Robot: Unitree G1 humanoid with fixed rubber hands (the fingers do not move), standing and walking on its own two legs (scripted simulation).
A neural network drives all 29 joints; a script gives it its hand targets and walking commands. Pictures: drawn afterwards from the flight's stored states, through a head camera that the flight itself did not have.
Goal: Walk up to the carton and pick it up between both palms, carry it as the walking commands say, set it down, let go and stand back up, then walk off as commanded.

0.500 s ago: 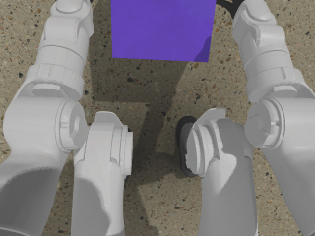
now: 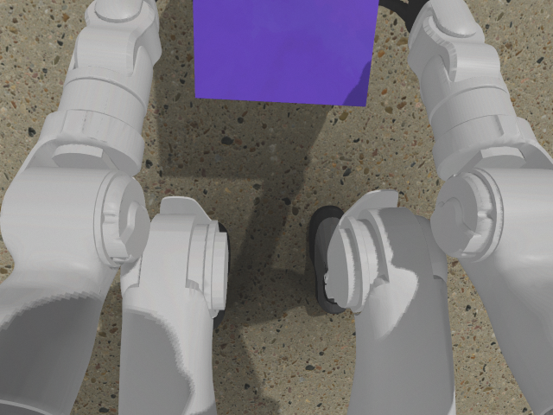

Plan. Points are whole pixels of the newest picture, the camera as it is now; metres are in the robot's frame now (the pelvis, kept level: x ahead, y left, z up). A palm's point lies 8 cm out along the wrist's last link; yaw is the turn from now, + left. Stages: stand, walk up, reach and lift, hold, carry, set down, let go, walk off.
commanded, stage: set down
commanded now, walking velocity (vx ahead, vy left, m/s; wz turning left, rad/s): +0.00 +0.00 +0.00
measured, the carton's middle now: (281, 11) +0.54 -0.02 -0.27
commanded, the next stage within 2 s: let go in 1.98 s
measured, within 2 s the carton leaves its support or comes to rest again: neither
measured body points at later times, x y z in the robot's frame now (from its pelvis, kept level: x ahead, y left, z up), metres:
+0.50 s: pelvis -0.01 -0.01 +0.00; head +0.36 +0.00 +0.24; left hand +0.56 +0.17 -0.18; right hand +0.53 -0.20 -0.19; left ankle +0.09 +0.11 -0.31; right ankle +0.11 -0.12 -0.31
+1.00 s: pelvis -0.01 +0.00 +0.06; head +0.34 -0.01 +0.35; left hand +0.58 +0.17 -0.05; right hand +0.55 -0.21 -0.06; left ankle +0.09 +0.11 -0.31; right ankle +0.11 -0.12 -0.31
